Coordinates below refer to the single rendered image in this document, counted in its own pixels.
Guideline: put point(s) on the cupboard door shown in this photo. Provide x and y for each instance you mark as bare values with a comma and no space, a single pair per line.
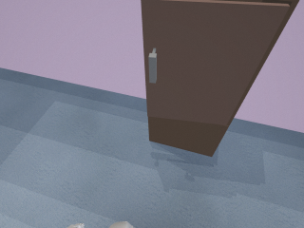
207,53

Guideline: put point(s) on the handle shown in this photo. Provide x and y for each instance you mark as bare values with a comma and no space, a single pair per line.
152,64

